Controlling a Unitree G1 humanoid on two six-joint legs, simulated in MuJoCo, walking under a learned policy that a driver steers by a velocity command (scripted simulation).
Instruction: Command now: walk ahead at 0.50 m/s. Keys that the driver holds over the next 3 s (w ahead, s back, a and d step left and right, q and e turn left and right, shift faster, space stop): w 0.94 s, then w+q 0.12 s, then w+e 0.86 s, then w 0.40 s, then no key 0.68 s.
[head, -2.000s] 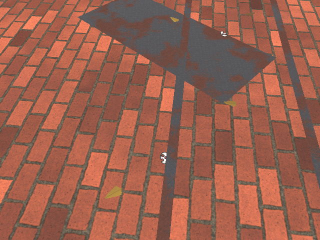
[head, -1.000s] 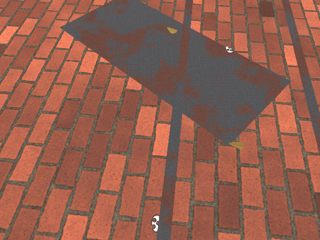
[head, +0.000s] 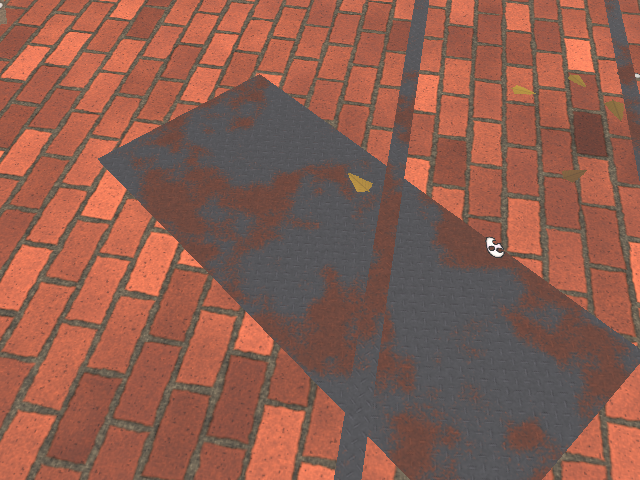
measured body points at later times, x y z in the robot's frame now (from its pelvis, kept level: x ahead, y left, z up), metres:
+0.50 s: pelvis +0.26 +0.02 +0.01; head +0.28 +0.03 +0.46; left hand +0.43 +0.24 -0.12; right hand +0.17 -0.20 -0.14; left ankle +0.16 +0.09 -0.73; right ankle +0.42 -0.11 -0.69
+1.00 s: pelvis +0.52 -0.02 +0.01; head +0.54 -0.03 +0.46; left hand +0.45 +0.21 -0.13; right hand +0.66 -0.25 -0.12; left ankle +0.68 +0.13 -0.68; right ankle +0.46 -0.08 -0.73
